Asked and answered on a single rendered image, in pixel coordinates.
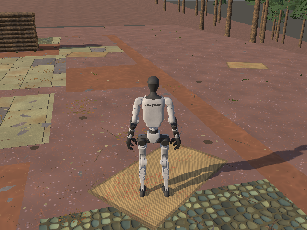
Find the left robot hand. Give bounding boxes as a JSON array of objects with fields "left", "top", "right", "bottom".
[{"left": 126, "top": 137, "right": 137, "bottom": 150}]

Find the robot right foot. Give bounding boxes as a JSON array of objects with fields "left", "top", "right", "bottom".
[{"left": 162, "top": 185, "right": 170, "bottom": 197}]

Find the robot left shin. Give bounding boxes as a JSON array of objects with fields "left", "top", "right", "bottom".
[{"left": 139, "top": 159, "right": 146, "bottom": 191}]

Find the robot right forearm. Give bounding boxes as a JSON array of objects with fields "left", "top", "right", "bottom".
[{"left": 171, "top": 117, "right": 180, "bottom": 138}]

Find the robot left forearm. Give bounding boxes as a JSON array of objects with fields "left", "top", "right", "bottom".
[{"left": 127, "top": 117, "right": 137, "bottom": 139}]

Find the robot right upper arm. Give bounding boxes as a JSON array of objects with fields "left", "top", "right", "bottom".
[{"left": 164, "top": 97, "right": 175, "bottom": 124}]

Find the robot left upper arm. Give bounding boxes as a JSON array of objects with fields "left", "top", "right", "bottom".
[{"left": 132, "top": 97, "right": 143, "bottom": 124}]

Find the right robot hand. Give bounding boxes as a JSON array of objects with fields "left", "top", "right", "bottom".
[{"left": 170, "top": 137, "right": 181, "bottom": 150}]

